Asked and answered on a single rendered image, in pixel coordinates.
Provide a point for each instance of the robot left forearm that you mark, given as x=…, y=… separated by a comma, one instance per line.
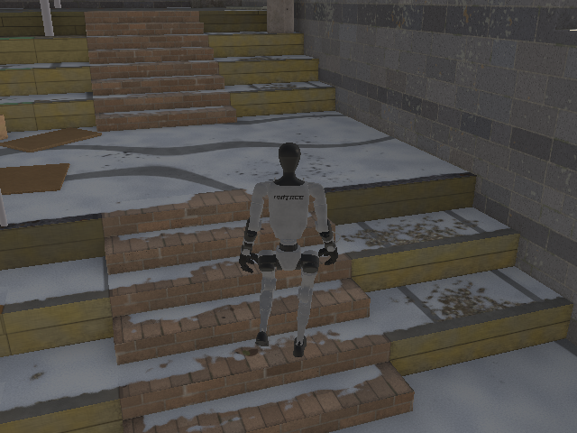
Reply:
x=248, y=240

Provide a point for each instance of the left robot shin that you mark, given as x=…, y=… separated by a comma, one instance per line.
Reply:
x=265, y=305

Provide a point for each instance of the robot right foot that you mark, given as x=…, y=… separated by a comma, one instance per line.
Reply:
x=299, y=349

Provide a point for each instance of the right robot hand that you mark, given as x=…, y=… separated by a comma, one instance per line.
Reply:
x=334, y=255

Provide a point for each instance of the left robot hand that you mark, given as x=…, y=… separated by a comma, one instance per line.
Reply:
x=248, y=259

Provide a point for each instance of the robot right forearm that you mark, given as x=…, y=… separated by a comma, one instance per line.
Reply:
x=328, y=238

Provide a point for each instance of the robot right upper arm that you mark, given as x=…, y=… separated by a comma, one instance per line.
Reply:
x=317, y=191

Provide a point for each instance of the robot left upper arm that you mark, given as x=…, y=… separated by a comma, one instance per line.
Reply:
x=260, y=190

